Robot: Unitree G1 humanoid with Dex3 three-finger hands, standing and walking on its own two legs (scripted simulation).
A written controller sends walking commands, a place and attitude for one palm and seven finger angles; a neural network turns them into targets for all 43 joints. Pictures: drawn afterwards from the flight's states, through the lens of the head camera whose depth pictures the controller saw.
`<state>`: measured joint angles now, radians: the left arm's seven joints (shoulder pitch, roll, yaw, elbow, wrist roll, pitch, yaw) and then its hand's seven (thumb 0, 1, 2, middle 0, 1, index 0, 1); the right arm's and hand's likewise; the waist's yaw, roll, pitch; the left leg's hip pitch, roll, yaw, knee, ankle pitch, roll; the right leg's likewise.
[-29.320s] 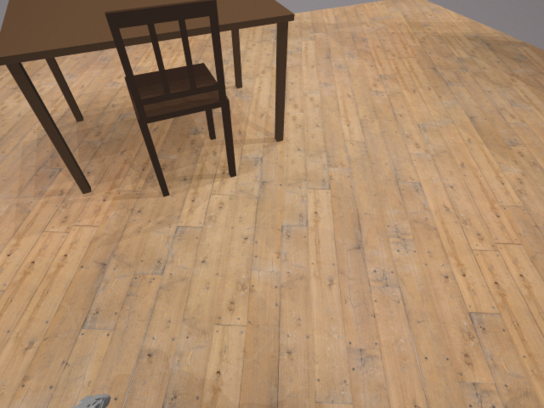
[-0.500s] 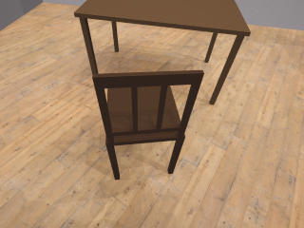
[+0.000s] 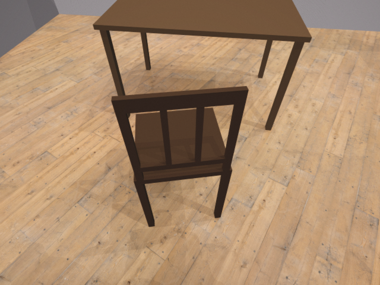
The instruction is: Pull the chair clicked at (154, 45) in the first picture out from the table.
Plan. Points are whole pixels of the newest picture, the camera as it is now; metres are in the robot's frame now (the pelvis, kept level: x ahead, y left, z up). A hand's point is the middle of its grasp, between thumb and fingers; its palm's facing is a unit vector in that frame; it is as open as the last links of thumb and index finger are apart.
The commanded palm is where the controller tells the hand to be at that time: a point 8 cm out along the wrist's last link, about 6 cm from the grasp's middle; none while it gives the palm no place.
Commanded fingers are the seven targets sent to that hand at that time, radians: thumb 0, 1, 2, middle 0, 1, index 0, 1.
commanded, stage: let the arm hang, fingers relaxed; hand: left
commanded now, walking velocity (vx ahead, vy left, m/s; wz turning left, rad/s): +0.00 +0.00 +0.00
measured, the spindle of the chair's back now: (166, 139) +0.56 +0.12 -0.09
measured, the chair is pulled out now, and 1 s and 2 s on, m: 0.61 0.61 0.61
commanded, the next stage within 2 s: look to check the result in 0.14 s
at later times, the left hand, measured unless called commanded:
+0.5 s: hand out of the picture +0.00 +0.16 -0.17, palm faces +0.04 -0.98 -0.19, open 7.4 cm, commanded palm none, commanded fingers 0.00 0.90 0.90 -0.20 -0.30 -0.20 -0.30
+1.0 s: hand out of the picture +0.00 +0.16 -0.17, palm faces +0.05 -0.98 -0.18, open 7.4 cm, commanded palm none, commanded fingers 0.00 0.90 0.90 -0.20 -0.30 -0.20 -0.30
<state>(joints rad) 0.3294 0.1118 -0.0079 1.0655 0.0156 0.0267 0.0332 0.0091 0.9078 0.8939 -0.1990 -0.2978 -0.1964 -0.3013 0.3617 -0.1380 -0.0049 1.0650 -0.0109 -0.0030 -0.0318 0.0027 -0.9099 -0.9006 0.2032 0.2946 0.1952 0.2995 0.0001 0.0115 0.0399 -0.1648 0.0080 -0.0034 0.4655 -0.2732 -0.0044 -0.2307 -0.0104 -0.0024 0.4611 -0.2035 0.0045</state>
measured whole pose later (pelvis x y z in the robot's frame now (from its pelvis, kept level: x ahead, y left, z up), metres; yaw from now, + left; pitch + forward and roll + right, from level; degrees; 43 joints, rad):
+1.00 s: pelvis +0.00 -0.01 +0.00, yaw +0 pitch -1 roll +0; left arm 0.31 0.13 0.01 1.06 0.01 0.02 0.04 0.01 0.92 0.89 -0.20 -0.30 -0.20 -0.30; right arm 0.34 -0.11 -0.01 1.08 -0.01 -0.01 -0.04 0.00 -0.91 -0.90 0.20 0.29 0.19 0.30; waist 0.00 0.01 0.06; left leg -0.16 0.02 -0.02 0.46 -0.27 -0.01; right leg -0.23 0.00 -0.01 0.46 -0.21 -0.01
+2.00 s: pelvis +0.00 -0.01 +0.00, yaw +1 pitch -1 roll +0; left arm 0.30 0.13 0.01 1.06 0.01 0.02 0.04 0.01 0.92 0.89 -0.20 -0.30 -0.20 -0.30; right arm 0.34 -0.11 0.00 1.07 -0.01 -0.01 -0.04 0.00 -0.91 -0.90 0.20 0.29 0.19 0.30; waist 0.00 0.01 0.07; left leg -0.17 0.02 -0.02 0.45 -0.26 -0.02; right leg -0.23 0.00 -0.02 0.46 -0.21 -0.01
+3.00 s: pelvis +0.00 -0.01 +0.00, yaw +1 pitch -1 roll +0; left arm 0.31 0.13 0.01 1.06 0.01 0.01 0.04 0.01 0.91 0.89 -0.20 -0.30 -0.20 -0.30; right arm 0.34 -0.10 0.00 1.07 -0.01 -0.01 -0.04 0.00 -0.91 -0.90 0.20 0.29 0.19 0.30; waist 0.00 0.00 0.07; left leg -0.17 0.01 -0.03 0.46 -0.26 -0.02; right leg -0.24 -0.01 -0.02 0.46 -0.20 -0.01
